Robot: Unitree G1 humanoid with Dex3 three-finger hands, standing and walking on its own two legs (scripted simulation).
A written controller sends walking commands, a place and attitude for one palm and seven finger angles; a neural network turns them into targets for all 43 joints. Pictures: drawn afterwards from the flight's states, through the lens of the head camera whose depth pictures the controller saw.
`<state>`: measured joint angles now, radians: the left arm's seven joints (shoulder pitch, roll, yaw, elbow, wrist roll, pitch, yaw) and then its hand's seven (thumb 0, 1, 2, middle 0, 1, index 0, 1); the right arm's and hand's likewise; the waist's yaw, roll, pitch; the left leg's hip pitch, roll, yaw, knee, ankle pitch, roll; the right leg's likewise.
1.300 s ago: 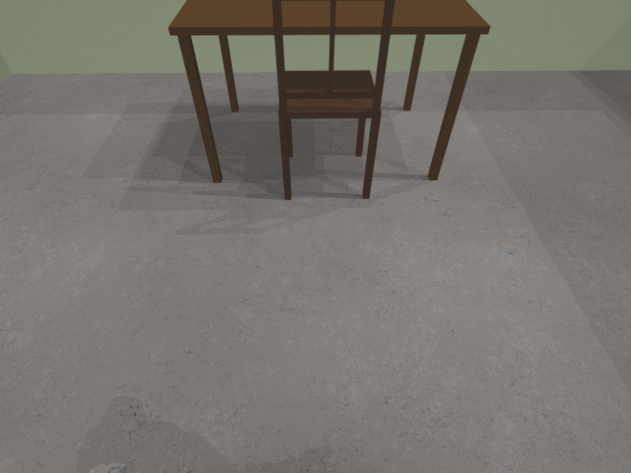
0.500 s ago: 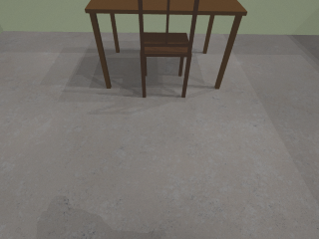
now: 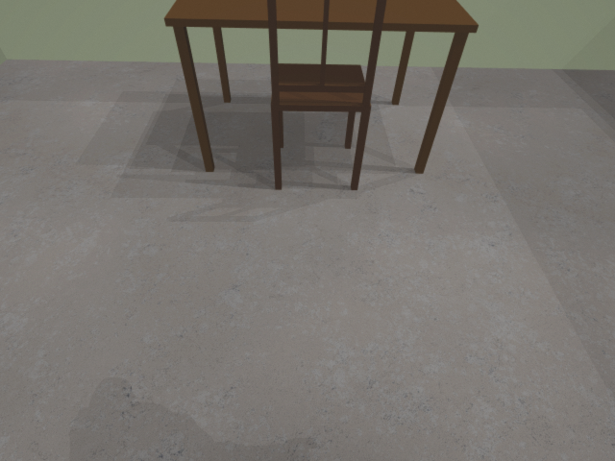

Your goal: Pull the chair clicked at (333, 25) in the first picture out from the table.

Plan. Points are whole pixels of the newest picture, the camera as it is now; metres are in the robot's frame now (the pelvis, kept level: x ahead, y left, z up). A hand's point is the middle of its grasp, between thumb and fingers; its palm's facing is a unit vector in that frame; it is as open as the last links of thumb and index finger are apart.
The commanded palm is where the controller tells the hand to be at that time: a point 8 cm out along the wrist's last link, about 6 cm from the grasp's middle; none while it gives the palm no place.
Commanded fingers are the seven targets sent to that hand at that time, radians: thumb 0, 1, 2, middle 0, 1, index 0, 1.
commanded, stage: look at it before walking up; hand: left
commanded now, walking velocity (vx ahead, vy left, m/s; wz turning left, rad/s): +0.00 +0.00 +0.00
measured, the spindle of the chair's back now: (324, 43) +1.48 +0.03 -0.07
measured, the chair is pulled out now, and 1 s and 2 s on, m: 0.00 0.00 0.00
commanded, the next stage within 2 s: walk to a spot facing it in 0.14 s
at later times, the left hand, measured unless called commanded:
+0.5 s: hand out of the picture +0.04 +0.21 -0.18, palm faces -0.04 -0.97 -0.23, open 7.4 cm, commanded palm none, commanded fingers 0.00 0.90 0.90 -0.20 -0.30 -0.20 -0.30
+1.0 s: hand (174, 425) +0.21 +0.23 -0.19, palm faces -0.12 -0.98 -0.15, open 7.4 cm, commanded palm none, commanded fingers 0.00 0.90 0.90 -0.20 -0.30 -0.20 -0.30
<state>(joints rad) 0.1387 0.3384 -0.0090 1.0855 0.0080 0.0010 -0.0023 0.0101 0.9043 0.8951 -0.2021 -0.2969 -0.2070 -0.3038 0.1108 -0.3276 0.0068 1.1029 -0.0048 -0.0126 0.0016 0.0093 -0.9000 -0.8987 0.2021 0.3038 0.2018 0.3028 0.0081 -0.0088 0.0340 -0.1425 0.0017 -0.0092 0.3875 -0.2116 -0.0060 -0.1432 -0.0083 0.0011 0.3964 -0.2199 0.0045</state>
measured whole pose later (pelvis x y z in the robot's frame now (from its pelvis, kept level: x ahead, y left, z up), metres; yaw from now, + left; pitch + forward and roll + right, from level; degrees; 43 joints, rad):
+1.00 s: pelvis +0.20 +0.05 -0.01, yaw -12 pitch -1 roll -1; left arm 0.35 0.20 0.07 1.10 0.03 0.00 -0.01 0.01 0.91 0.90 -0.20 -0.30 -0.20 -0.30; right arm 0.27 -0.14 -0.04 1.03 -0.01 -0.10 -0.03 -0.01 -0.95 -0.90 0.20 0.30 0.20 0.30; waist 0.02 -0.05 0.01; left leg -0.17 0.04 0.22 0.50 -0.32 0.06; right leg -0.49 -0.05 -0.03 1.22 -0.29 -0.02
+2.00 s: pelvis +0.63 -0.04 +0.00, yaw -25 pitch -1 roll +0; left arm 0.30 0.18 0.08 1.08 0.03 0.01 -0.02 0.01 0.91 0.90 -0.20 -0.30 -0.20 -0.30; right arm 0.29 -0.14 -0.04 1.04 -0.02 -0.09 -0.03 0.00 -0.95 -0.90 0.20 0.30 0.20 0.30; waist 0.03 -0.04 0.03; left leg -0.12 0.07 0.26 0.42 -0.27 0.03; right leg -0.54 -0.09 -0.05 1.17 -0.25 -0.01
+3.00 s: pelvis +0.81 -0.17 -0.01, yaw -11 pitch +1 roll -1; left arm 0.20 0.27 0.09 0.95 0.01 0.06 0.01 0.01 0.91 0.90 -0.20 -0.30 -0.20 -0.30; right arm 0.20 -0.21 -0.04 0.92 -0.02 0.02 0.00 0.01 -0.90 -0.90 0.20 0.30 0.20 0.30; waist 0.01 -0.01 0.08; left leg -0.29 0.00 0.04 0.51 -0.24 0.04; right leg -0.48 -0.09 -0.03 1.06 -0.42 0.09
